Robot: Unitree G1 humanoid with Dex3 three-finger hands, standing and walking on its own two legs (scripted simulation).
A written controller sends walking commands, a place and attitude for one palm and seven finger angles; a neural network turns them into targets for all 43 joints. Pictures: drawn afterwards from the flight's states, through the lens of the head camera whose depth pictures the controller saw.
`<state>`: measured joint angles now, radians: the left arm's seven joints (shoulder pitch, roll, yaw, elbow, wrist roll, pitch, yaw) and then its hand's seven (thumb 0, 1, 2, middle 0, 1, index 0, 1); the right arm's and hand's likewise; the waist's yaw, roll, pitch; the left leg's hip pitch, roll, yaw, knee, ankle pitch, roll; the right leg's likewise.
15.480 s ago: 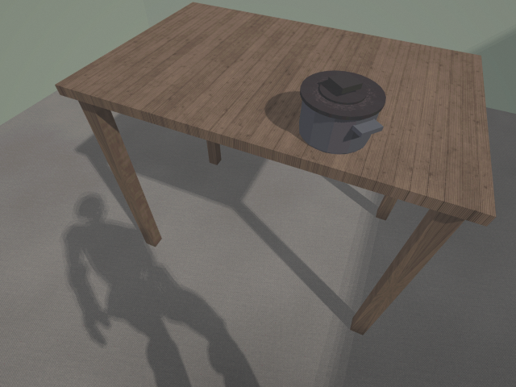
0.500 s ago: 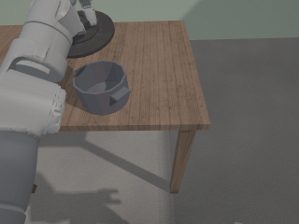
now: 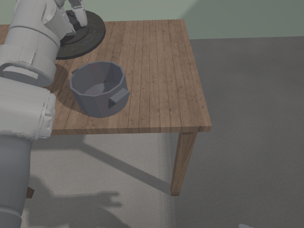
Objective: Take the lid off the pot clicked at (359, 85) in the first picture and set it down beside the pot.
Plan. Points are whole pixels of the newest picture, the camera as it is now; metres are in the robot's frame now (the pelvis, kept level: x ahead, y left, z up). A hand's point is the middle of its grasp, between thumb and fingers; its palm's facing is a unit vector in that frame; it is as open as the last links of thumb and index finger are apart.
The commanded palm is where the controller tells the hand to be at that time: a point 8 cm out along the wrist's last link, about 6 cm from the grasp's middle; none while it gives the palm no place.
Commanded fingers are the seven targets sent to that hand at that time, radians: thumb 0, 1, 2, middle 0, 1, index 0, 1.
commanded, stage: move the lid sideways beside the pot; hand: left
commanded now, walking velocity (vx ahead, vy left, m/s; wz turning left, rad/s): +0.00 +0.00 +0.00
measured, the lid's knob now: (65, 23) +0.52 +0.17 +0.28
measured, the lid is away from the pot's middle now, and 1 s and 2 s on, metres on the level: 0.04 0.16 0.25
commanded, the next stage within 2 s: lower the lid onto the table in 1.82 s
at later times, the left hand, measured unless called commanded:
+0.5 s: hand (33, 25) +0.48 +0.22 +0.30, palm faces -0.20 -0.10 -0.97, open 6.5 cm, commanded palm +0.47 +0.23 +0.37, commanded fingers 0.00 0.55 1.07 -0.71 -1.08 -0.87 -1.12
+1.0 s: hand (11, 28) +0.48 +0.27 +0.30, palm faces -0.21 -0.12 -0.97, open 6.5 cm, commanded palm +0.48 +0.28 +0.37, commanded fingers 0.00 0.55 1.07 -0.71 -1.08 -0.87 -1.12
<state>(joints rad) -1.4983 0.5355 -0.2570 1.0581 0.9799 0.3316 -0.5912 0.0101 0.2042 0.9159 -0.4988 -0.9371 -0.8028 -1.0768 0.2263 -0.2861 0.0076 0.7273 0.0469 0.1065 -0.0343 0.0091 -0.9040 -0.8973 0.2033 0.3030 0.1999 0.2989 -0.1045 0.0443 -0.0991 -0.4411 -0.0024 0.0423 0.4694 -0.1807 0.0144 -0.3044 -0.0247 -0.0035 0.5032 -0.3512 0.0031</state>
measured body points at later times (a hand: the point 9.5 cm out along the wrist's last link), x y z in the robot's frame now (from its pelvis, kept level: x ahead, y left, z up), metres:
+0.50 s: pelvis -0.01 +0.00 +0.00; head +0.03 -0.01 +0.45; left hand +0.48 +0.22 +0.35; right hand +0.08 -0.27 -0.13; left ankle +0.03 +0.12 -0.74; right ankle -0.07 -0.12 -0.74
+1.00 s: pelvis +0.00 +0.01 +0.00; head +0.05 +0.00 +0.45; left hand +0.49 +0.27 +0.35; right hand +0.05 -0.27 -0.13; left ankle +0.03 +0.12 -0.74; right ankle -0.07 -0.12 -0.74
